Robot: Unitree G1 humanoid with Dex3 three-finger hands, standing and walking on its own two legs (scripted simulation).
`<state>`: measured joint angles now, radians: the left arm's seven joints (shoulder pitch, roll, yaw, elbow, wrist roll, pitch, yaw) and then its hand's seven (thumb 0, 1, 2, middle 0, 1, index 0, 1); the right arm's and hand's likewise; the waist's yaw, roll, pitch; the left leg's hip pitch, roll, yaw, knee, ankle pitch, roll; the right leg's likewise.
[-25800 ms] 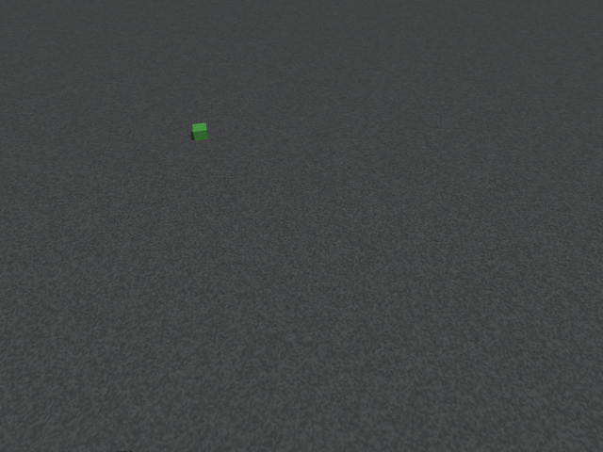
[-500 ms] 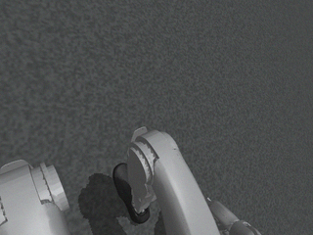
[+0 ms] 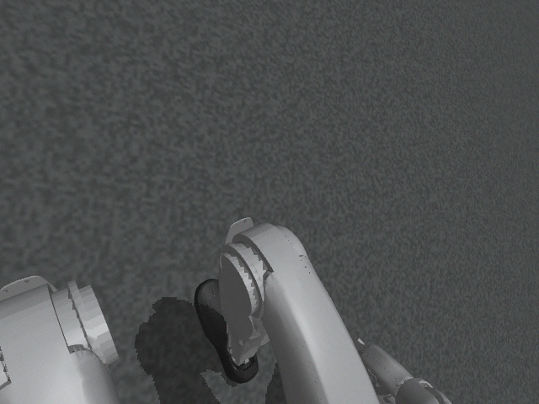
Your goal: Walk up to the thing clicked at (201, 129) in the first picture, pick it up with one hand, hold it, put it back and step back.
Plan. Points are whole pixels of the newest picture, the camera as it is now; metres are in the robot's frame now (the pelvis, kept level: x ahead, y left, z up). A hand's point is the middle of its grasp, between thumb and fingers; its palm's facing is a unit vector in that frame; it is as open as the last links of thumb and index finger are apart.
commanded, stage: settle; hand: left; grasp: from above
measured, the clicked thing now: out of the picture +0.43 +0.40 -0.28
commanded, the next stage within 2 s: lift in 0.98 s
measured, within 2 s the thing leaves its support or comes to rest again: leaves its support in 0.36 s
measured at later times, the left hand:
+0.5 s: hand out of the picture +0.43 +0.40 -0.21, palm faces -0.39 -0.15 -0.91, open 10.8 cm
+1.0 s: hand out of the picture +0.42 +0.40 -0.13, palm faces -0.45 -0.13 -0.88, open 10.7 cm
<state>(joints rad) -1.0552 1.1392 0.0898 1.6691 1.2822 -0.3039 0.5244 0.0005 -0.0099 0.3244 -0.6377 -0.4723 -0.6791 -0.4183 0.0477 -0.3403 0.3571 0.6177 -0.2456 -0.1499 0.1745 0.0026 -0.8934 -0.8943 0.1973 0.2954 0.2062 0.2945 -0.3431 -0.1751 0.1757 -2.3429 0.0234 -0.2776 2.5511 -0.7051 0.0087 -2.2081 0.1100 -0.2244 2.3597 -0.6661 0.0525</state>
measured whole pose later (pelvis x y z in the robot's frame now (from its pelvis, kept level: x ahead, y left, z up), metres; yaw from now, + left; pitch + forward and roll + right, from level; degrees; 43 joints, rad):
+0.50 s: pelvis +0.00 +0.00 +0.00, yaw +1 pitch +28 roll -16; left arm -0.96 1.06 0.14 1.45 1.27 -0.27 0.42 0.00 -0.09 0.35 -0.73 -0.45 -0.77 -0.40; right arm 0.07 -0.33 0.29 0.62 -0.22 -0.12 0.18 0.00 -0.91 -0.90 0.20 0.30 0.21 0.29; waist -0.29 -0.13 0.11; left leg -2.36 0.01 -0.27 2.53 -0.70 0.00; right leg -2.22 0.09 -0.22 2.35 -0.68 0.04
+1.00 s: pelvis +0.00 +0.00 +0.02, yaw +5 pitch +31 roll -13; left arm -0.93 0.93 0.10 1.24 1.20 -0.27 0.17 -0.01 -0.11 0.41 -0.73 -0.46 -0.77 -0.41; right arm 0.12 -0.32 0.17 0.61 -0.12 0.02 0.13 0.00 -0.91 -0.90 0.20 0.30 0.21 0.29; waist -0.22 -0.04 0.03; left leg -2.33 0.00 -0.19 2.42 -0.65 0.01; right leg -2.20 0.06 -0.16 2.30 -0.67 0.03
